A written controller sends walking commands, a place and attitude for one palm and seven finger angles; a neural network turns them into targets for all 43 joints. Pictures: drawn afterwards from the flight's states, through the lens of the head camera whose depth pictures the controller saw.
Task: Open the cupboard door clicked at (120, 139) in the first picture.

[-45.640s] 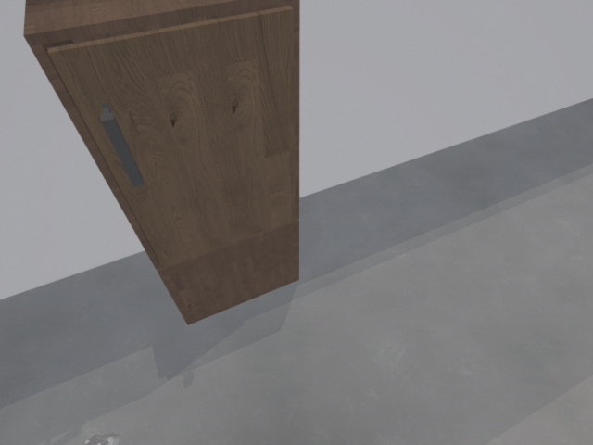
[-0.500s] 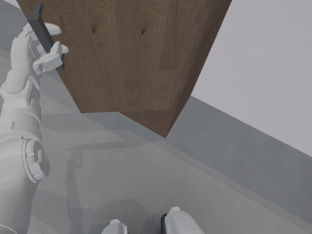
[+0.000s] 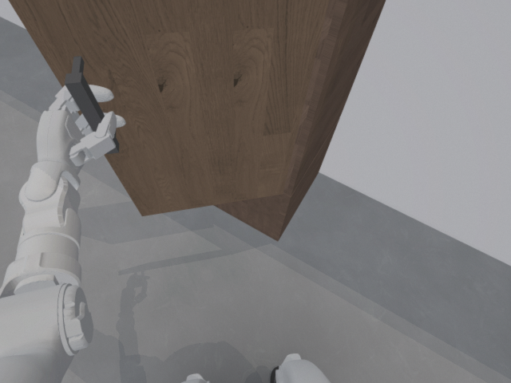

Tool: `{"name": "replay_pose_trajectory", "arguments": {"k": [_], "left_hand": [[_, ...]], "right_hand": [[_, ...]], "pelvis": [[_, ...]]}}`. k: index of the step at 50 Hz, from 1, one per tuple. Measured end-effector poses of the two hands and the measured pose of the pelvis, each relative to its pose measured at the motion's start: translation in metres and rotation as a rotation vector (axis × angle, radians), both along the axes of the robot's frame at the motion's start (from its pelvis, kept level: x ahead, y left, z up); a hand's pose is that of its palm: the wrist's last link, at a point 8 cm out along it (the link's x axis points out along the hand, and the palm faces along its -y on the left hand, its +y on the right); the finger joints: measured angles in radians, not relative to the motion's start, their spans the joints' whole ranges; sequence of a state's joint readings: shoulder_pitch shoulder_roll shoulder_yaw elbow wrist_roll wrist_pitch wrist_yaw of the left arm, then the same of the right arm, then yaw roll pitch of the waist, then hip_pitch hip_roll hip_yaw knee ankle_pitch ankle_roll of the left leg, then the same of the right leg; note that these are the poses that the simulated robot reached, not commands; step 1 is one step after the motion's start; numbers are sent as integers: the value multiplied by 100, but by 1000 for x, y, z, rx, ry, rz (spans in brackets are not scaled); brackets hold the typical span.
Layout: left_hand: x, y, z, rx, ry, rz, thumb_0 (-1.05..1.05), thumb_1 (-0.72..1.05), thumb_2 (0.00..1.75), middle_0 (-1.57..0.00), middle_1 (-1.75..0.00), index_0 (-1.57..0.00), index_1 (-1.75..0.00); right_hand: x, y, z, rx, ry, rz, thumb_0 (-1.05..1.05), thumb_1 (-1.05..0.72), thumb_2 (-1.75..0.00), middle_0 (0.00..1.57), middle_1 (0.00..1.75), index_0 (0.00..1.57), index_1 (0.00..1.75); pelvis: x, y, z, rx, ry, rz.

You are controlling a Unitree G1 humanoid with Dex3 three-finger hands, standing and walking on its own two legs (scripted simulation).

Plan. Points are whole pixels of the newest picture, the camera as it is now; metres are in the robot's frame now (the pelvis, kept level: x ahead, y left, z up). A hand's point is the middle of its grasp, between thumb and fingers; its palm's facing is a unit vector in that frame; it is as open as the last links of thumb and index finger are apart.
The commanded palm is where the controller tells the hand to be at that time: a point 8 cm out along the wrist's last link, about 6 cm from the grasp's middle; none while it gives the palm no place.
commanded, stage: pull the door open along its arc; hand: left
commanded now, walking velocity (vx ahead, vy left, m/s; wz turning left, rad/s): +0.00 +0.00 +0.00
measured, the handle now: (96, 108) +0.53 +0.22 +0.09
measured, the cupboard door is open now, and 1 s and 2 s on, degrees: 42 80 81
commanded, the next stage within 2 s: open thumb and fingers to let go in 0.70 s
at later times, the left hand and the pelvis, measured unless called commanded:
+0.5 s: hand (159, 210) +0.34 +0.11 +0.10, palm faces +0.41 -0.91 +0.00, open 5.9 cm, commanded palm +0.28 +0.14 +0.09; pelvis -0.01 -0.02 +0.01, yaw +4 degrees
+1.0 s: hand (202, 241) +0.29 +0.05 +0.10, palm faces +0.42 -0.91 -0.01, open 6.5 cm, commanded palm +0.25 +0.09 +0.09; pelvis -0.02 -0.04 +0.01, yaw +5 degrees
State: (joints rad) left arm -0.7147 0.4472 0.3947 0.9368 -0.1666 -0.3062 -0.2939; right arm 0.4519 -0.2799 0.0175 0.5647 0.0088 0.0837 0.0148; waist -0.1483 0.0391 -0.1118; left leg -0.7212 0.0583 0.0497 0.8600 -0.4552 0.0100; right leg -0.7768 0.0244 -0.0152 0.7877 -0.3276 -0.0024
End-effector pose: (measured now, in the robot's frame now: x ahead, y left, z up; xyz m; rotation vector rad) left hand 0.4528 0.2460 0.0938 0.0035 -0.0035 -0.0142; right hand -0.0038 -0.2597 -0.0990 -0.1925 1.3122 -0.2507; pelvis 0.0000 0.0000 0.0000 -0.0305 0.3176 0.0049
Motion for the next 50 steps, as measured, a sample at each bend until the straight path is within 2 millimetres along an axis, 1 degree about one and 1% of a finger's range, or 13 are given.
{"name": "replay_pose_trajectory", "arguments": {"k": [3,5,10,14,17,19,24,35,39,43,47,50], "left_hand": [[-21,-6,-1,0,-10,-13,-1,73,76,-37,-134,-35,-135],[-37,-12,-1,-18,-17,22,0,72,76,-37,-134,-35,-133],[-77,-37,-4,-81,-41,217,0,71,77,-36,-134,-35,-129],[-104,-59,-2,-71,-37,362,0,71,78,-36,-133,-35,-129],[-119,-73,0,-35,-27,436,0,71,79,-36,-132,-35,-130],[-128,-81,1,-13,-20,456,0,72,80,-36,-132,-34,-130],[-148,-96,3,2,-9,446,0,72,80,-35,-132,-33,-132],[-195,-140,4,-24,4,417,1,71,77,-34,-133,-34,-134],[-208,-156,5,9,2,387,1,71,77,-35,-133,-34,-134],[-210,-161,5,14,-1,407,1,70,78,-36,-134,-35,-134],[-204,-158,6,16,0,438,1,66,78,-38,-133,-36,-134],[-200,-155,6,11,2,447,1,59,76,-38,-132,-37,-133]], "right_hand": [[21,1,2,11,-66,14,1,-91,-89,20,30,20,29],[39,2,3,19,-122,32,1,-91,-89,20,30,20,29],[89,12,6,57,-264,111,1,-91,-89,20,30,20,29],[125,23,9,83,-353,187,1,-91,-89,20,30,20,29],[145,31,12,98,-399,232,1,-91,-89,20,30,20,29],[154,35,14,104,-422,251,1,-91,-89,20,30,20,29],[164,38,19,112,-453,273,1,-91,-89,20,30,20,29],[159,20,19,106,-448,278,1,-91,-89,20,30,20,29],[160,15,20,110,-464,272,1,-91,-89,20,30,20,29],[164,13,19,102,-473,283,1,-91,-89,20,30,20,29],[168,15,18,98,-478,296,1,-91,-89,20,30,20,29],[170,17,19,100,-482,304,1,-91,-89,20,30,20,29]], "pelvis": [[3,1,3,3,-22,0],[4,1,5,3,-37,-1],[3,1,8,10,-73,9],[0,-2,9,18,-103,24],[-3,-6,10,24,-126,36],[-5,-9,11,28,-141,43],[-7,-17,13,35,-176,53],[-7,-30,16,45,-224,63],[-8,-35,16,48,-236,65],[-12,-39,15,50,-246,74],[-16,-41,14,53,-247,78],[-18,-42,14,55,-244,79]]}}
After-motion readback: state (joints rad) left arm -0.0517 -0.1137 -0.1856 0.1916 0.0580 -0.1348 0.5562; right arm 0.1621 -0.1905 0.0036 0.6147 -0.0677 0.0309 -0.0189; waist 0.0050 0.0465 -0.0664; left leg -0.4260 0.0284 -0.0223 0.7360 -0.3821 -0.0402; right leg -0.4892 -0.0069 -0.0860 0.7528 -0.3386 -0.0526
